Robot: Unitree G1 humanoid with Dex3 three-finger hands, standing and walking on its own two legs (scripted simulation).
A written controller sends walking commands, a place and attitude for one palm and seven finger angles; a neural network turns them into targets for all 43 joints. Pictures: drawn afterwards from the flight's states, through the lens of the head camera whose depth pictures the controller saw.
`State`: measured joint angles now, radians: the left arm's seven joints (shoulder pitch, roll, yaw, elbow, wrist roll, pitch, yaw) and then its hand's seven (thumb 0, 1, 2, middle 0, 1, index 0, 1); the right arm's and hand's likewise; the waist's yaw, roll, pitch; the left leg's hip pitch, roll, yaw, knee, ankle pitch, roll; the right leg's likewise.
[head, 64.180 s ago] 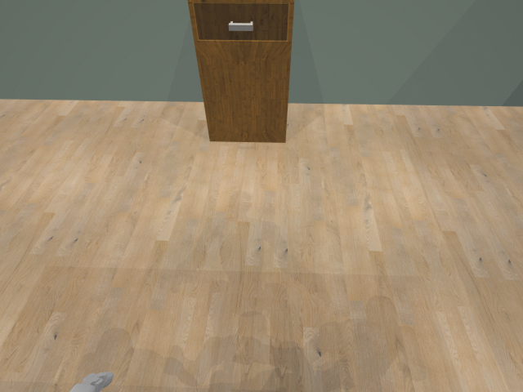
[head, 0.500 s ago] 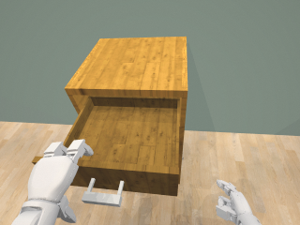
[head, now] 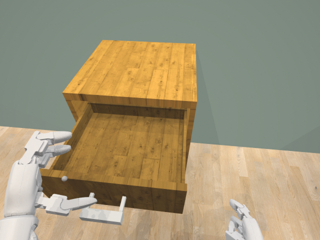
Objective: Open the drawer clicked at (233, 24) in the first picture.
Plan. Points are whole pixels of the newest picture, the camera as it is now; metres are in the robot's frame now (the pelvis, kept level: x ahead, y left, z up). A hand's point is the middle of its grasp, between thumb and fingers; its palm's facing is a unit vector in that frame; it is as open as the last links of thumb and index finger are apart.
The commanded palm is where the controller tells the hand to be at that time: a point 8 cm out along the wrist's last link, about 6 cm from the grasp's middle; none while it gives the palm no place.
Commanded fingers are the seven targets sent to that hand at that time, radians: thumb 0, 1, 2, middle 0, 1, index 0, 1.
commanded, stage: draw the hand back to the body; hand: left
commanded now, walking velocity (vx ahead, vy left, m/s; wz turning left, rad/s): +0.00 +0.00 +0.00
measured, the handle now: (104, 207) +0.21 +0.18 -0.07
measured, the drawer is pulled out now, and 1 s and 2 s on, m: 0.30 0.30 0.30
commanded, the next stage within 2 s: step back with the hand held close in 0.70 s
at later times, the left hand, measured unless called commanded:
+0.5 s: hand (44, 179) +0.17 +0.23 +0.16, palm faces +0.41 -0.80 -0.43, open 8.7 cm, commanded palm +0.13 +0.27 +0.18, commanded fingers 0.00 0.90 0.90 -0.20 -0.30 -0.20 -0.30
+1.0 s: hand (45, 179) +0.17 +0.23 +0.16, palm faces +0.36 -0.80 -0.48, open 7.5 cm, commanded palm +0.11 +0.27 +0.18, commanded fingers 0.00 0.90 0.90 -0.20 -0.30 -0.20 -0.30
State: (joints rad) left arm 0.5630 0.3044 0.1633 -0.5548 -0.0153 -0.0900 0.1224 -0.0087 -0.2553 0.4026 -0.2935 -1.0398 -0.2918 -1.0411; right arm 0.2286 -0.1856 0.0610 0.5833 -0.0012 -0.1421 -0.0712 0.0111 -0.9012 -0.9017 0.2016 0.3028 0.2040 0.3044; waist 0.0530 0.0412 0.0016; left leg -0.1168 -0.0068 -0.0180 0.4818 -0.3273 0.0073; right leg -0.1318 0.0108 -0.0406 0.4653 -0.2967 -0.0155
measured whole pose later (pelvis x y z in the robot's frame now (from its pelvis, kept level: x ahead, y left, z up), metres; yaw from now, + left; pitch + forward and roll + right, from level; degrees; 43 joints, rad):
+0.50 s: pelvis +0.00 -0.01 +0.00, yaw +0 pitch -2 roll +0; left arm 0.56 0.33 0.30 -0.49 -0.06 -0.11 0.11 0.00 0.59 0.77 -0.23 -0.49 -0.23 -0.49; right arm 0.16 -0.21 0.02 0.63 0.01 -0.13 -0.08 0.01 -0.90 -0.90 0.20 0.30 0.20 0.30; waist 0.07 0.07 -0.01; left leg -0.12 0.00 -0.03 0.44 -0.30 -0.01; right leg -0.13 0.02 -0.05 0.44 -0.28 -0.03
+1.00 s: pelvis -0.02 -0.01 +0.00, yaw +0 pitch +1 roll -1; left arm 0.57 0.34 0.36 -0.51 -0.05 -0.19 0.11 0.01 0.88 0.90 -0.21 -0.30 -0.21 -0.30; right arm 0.15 -0.24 0.01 0.59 0.02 -0.06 -0.06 0.01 -0.90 -0.90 0.20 0.30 0.21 0.30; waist 0.01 0.07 0.04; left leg -0.22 0.01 -0.03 0.48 -0.28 -0.01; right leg -0.22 0.02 -0.06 0.45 -0.24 -0.03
